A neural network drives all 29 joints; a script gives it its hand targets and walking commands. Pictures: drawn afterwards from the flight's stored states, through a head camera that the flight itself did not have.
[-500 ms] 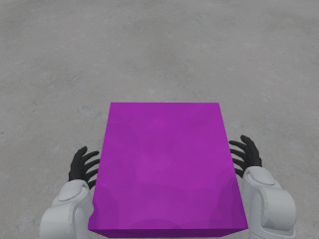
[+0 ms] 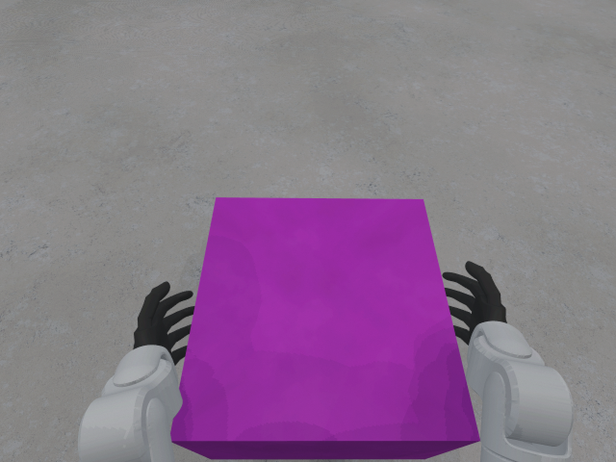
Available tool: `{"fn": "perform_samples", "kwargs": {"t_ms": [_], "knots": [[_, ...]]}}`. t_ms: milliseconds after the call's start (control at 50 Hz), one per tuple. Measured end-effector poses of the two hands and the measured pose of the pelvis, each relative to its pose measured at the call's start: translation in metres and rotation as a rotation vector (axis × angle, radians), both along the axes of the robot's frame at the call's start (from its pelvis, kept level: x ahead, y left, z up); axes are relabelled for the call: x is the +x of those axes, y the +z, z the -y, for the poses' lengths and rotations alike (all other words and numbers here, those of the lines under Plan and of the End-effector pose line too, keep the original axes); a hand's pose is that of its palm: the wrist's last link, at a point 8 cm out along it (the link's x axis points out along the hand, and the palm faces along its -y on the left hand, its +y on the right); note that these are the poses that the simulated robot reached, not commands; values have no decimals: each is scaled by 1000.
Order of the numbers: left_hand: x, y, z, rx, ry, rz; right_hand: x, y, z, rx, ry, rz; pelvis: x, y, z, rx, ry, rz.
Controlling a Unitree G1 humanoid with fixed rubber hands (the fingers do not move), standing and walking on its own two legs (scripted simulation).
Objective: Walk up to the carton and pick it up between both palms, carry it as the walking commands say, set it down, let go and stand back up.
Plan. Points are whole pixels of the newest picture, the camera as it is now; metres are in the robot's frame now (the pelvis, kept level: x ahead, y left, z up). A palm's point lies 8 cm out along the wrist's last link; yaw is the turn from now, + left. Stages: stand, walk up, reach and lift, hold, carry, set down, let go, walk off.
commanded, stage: carry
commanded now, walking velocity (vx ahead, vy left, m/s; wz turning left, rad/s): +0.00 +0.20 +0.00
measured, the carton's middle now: (319, 326) +0.30 +0.01 +0.00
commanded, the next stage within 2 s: none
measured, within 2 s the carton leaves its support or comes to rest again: neither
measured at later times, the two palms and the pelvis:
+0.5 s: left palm out of the picture +0.20 +0.39 +0.07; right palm (309, 367) +0.21 +0.03 +0.09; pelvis -0.04 +0.20 +0.00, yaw -1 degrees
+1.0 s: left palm out of the picture +0.17 +0.56 +0.08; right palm (122, 400) +0.18 +0.20 +0.10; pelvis -0.07 +0.38 +0.00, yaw +0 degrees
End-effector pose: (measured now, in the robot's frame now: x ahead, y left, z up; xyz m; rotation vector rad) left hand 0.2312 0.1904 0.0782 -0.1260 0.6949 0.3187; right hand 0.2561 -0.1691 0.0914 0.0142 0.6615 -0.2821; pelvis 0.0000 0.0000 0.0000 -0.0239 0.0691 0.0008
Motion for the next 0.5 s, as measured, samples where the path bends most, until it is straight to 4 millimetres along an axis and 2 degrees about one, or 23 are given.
{"fn": "perform_samples", "kwargs": {"t_ms": [140,180,300,400,500], "knots": [[-10,13,-39,61,-42,39,-25,-8,-38,60,-40,42,-16,-7,-51,13,-14,-5],[-15,18,-52,66,-51,27,-35,-10,-51,72,-50,24,-19,-2,-66,-2,3,1],[-20,15,-93,12,-60,20,-41,12,-92,14,-61,17,-26,8,-107,31,-2,2],[-17,7,-143,-8,-60,61,-39,14,-142,-15,-59,58,-31,-3,-157,52,21,12],[-34,-3,-195,-11,-24,9,-44,2,-195,-14,-24,6,-42,-2,-200,22,-13,10]]}}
